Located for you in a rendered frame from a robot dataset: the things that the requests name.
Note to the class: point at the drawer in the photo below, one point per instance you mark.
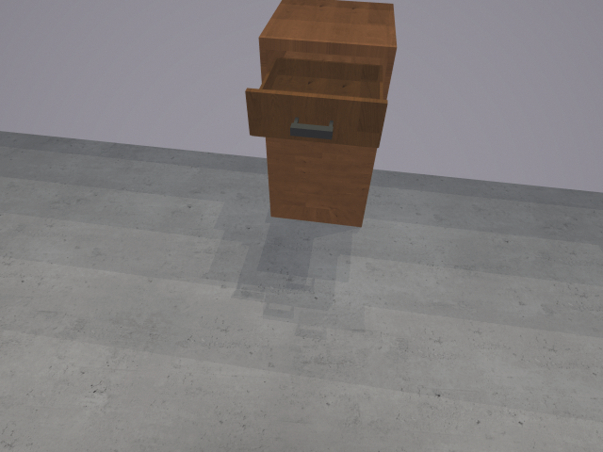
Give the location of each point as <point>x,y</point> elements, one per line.
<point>317,92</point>

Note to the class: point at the cabinet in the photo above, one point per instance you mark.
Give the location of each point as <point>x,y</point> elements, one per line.
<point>314,181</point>

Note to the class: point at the handle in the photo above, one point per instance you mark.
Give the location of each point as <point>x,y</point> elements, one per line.
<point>310,130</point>

